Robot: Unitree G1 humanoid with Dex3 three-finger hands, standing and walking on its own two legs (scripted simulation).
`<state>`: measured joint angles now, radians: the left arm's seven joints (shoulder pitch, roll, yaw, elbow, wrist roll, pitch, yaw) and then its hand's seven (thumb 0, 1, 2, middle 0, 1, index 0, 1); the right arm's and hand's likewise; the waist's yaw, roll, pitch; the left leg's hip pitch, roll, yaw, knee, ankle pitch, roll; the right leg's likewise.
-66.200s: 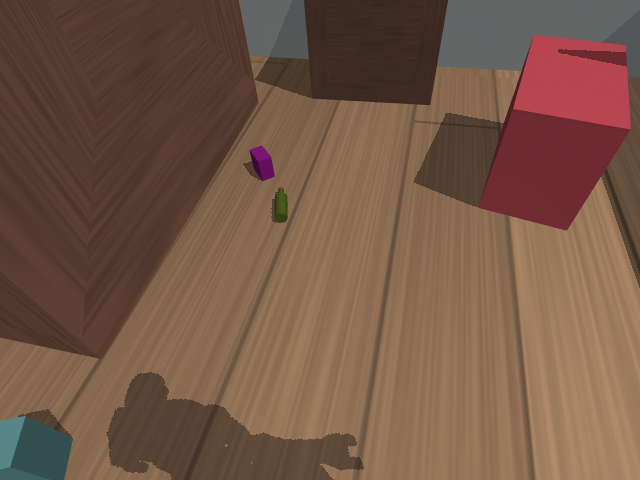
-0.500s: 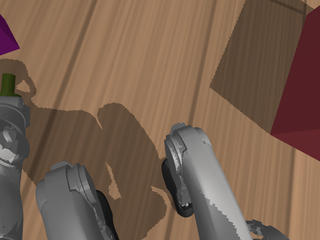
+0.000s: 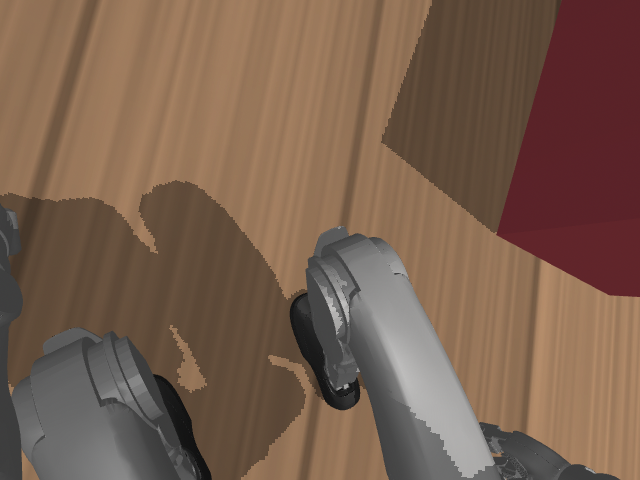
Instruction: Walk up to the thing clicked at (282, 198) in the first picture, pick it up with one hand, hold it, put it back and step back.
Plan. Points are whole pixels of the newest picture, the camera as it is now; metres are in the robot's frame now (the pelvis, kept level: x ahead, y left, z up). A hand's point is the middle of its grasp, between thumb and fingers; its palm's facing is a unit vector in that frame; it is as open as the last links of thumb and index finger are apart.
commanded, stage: rest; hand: left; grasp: from above
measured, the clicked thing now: out of the picture +0.47 +0.30 -0.25
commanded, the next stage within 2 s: open in 0.56 s
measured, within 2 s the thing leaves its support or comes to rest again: rests again in 0.42 s
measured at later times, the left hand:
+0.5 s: hand out of the picture +0.44 +0.30 -0.27, palm faces +0.05 -0.51 -0.86, open 8.7 cm
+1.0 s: hand out of the picture +0.44 +0.29 -0.27, palm faces +0.04 -0.52 -0.85, open 10.2 cm
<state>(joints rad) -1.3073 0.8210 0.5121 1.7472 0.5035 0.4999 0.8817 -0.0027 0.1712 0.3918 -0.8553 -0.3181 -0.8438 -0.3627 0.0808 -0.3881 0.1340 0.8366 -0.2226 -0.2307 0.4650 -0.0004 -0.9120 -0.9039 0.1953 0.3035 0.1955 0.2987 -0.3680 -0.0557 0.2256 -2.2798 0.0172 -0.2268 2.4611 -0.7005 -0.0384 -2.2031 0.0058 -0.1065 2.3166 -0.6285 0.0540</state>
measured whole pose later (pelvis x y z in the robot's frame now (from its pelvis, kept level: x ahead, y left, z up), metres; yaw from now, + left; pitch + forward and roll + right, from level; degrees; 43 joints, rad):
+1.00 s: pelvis +0.01 +0.01 -0.02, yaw -2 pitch +26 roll -14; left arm -1.25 0.92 0.44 1.73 0.36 0.45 0.87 0.00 0.07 0.56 -0.58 -0.56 -0.57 -0.58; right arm 0.10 -0.45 0.29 0.66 -0.17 -0.18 0.51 0.00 -0.91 -0.91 0.19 0.30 0.19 0.30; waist -0.41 -0.11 0.28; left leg -2.29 0.00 -0.29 2.56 -0.75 -0.04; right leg -2.18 0.01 -0.15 2.37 -0.67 0.06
